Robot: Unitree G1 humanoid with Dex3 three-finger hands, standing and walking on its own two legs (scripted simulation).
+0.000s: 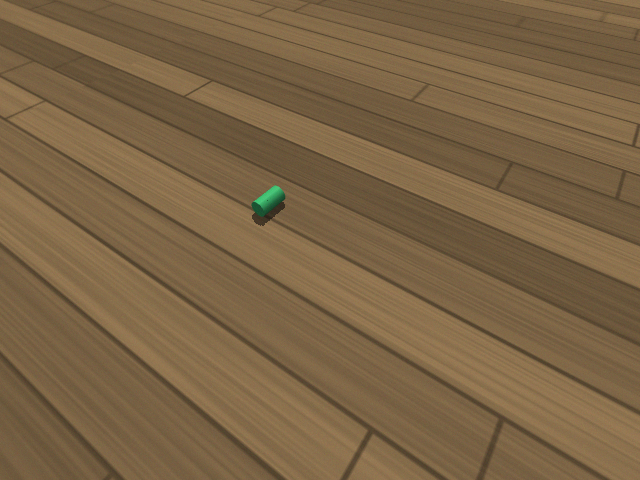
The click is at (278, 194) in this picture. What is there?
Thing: lying can
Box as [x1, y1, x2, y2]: [252, 186, 284, 216]
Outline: 279,187 273,186 252,202 252,207 257,214 263,216 284,198 284,193
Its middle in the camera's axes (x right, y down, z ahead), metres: -0.23 -0.19 +1.76
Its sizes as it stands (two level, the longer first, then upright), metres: 0.138 0.079 0.079
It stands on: the floor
